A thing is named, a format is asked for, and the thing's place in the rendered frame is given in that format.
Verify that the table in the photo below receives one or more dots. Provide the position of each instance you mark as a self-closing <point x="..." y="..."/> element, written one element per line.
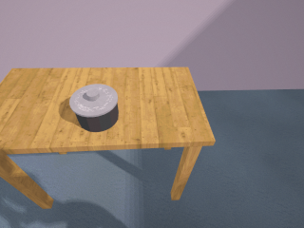
<point x="159" y="107"/>

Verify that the lid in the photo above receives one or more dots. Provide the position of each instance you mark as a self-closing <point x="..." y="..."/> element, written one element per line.
<point x="82" y="106"/>

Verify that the pot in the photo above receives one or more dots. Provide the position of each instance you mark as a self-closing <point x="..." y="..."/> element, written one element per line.
<point x="99" y="123"/>

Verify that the knob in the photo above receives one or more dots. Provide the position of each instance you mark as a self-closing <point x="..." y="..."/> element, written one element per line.
<point x="93" y="94"/>

